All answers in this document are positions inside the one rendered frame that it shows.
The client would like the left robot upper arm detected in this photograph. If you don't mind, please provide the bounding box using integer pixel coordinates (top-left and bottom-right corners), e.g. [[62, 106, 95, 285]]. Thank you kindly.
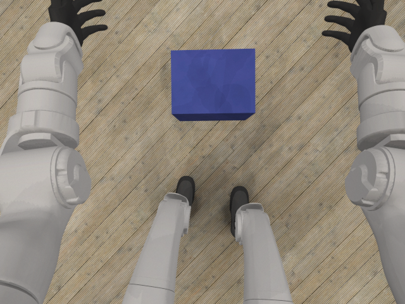
[[0, 146, 91, 304]]

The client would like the carton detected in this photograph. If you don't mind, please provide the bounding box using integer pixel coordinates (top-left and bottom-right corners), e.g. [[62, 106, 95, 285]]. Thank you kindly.
[[171, 49, 256, 121]]

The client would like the right robot upper arm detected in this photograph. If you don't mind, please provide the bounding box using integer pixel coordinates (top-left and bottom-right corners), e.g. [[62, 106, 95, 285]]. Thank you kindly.
[[345, 146, 405, 304]]

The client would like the robot right shin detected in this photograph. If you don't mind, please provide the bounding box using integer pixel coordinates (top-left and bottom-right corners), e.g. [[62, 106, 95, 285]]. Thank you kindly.
[[236, 203, 270, 221]]

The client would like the robot left forearm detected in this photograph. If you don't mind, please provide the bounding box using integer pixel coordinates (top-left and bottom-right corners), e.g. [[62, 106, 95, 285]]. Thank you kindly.
[[0, 22, 84, 156]]

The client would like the robot right forearm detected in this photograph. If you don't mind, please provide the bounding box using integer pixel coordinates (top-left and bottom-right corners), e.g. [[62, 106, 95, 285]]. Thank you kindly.
[[350, 25, 405, 152]]

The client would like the robot shin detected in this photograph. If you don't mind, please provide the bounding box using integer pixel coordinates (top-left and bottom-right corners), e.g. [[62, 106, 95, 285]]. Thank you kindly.
[[236, 203, 270, 221], [158, 193, 189, 208]]

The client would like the right robot hand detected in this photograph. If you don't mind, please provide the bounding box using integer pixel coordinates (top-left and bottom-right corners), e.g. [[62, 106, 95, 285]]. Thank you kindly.
[[322, 0, 387, 53]]

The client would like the left robot hand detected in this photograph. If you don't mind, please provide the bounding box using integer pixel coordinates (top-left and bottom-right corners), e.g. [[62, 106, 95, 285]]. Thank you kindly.
[[48, 0, 108, 47]]

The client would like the robot left shin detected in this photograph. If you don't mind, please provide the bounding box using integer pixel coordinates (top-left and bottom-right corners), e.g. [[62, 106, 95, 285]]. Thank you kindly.
[[158, 193, 189, 208]]

